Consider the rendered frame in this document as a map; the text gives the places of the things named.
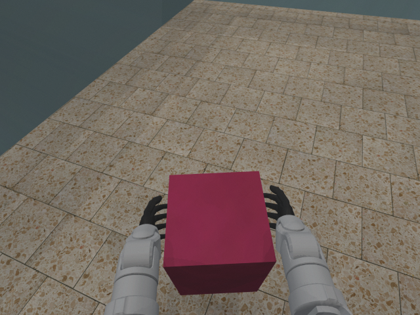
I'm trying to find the carton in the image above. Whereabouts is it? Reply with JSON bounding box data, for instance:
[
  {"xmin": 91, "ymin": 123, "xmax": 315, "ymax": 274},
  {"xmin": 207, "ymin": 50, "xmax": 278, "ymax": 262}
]
[{"xmin": 163, "ymin": 171, "xmax": 276, "ymax": 295}]

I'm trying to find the right robot hand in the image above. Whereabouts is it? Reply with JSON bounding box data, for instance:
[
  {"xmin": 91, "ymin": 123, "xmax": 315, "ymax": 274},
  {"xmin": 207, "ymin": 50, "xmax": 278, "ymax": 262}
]
[{"xmin": 263, "ymin": 185, "xmax": 295, "ymax": 229}]

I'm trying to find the left robot forearm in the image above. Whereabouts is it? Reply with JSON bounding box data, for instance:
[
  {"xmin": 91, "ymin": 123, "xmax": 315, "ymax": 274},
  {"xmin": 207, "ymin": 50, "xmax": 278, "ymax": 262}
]
[{"xmin": 104, "ymin": 224, "xmax": 161, "ymax": 315}]

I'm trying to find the right robot forearm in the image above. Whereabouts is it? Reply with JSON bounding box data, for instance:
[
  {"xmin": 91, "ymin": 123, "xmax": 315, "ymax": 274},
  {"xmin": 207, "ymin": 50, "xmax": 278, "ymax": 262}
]
[{"xmin": 276, "ymin": 215, "xmax": 353, "ymax": 315}]

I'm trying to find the left robot hand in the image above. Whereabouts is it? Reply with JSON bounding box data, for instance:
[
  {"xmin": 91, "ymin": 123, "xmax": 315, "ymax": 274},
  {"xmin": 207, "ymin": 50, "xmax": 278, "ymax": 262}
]
[{"xmin": 139, "ymin": 196, "xmax": 167, "ymax": 240}]

